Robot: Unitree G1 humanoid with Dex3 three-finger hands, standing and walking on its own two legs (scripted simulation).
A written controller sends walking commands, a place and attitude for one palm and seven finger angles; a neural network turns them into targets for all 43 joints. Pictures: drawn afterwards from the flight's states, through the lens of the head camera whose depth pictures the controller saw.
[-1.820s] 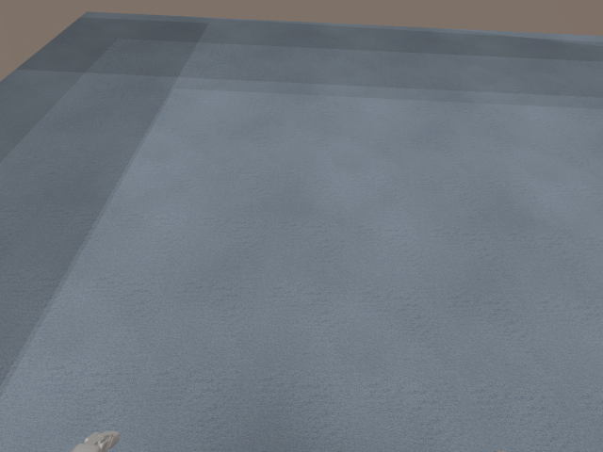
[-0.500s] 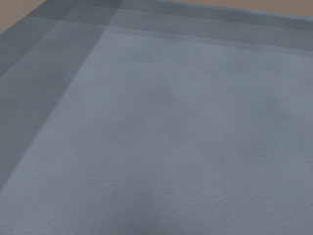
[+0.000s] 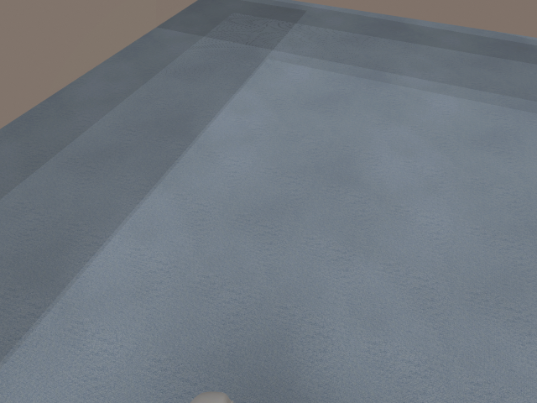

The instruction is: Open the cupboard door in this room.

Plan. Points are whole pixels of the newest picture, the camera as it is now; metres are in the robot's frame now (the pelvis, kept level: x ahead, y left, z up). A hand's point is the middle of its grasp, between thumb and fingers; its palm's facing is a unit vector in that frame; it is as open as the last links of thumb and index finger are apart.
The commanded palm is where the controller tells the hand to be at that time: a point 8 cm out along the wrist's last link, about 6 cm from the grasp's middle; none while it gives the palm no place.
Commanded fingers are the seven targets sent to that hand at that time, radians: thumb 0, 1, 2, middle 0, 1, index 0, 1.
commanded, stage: turn or walk to find it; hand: left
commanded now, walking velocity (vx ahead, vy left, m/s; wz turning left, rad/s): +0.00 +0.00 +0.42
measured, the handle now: out of the picture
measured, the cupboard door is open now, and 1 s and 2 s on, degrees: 0 0 0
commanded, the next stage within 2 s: stand and wait in 1.40 s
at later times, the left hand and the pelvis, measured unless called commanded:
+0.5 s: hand out of the picture +0.01 +0.24 -0.16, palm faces +0.22 -0.94 -0.27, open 7.4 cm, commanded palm none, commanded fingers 0.00 0.90 0.90 -0.20 -0.30 -0.20 -0.30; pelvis -0.03 +0.02 +0.00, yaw +11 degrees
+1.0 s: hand out of the picture -0.13 +0.25 -0.19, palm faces +0.44 -0.87 -0.21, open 7.4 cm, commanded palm none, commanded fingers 0.00 0.90 0.90 -0.20 -0.30 -0.20 -0.30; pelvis -0.08 +0.05 -0.01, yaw +24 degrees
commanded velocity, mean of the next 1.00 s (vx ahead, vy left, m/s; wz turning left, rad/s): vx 0.00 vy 0.00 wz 0.42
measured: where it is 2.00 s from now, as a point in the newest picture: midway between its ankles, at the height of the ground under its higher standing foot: outside the picture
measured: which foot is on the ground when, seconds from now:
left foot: up 0.00-0.10, down 0.12-0.52, up 0.54-0.88, down 0.90-1.00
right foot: down 0.00-0.12, up 0.14-0.50, down 0.52-0.90, up 0.92-1.00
